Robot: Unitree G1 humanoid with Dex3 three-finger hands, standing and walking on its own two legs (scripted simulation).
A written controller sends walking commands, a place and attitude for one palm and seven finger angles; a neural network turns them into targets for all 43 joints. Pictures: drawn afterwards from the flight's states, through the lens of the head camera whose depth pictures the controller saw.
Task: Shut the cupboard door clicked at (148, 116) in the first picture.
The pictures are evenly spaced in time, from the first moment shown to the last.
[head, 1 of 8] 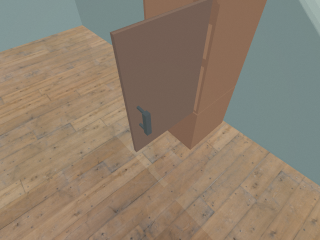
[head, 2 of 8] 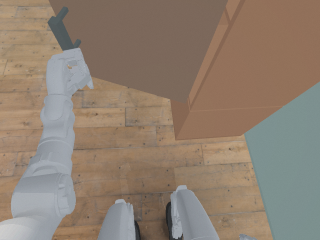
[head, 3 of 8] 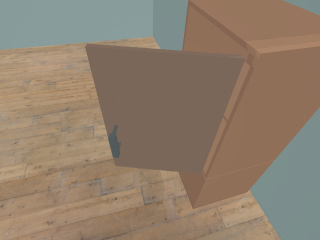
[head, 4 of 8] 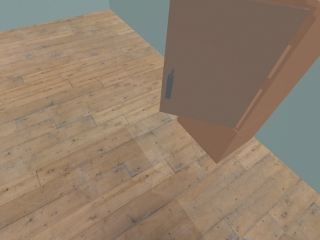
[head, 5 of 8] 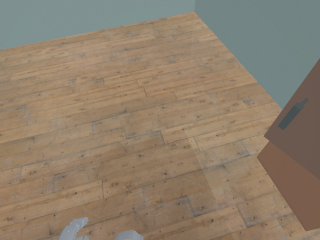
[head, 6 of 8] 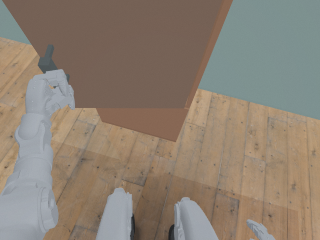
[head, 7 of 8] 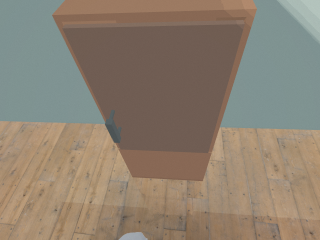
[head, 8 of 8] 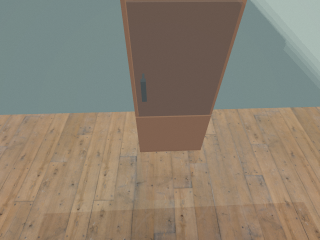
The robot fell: no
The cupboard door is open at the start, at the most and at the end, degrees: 89 89 0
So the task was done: yes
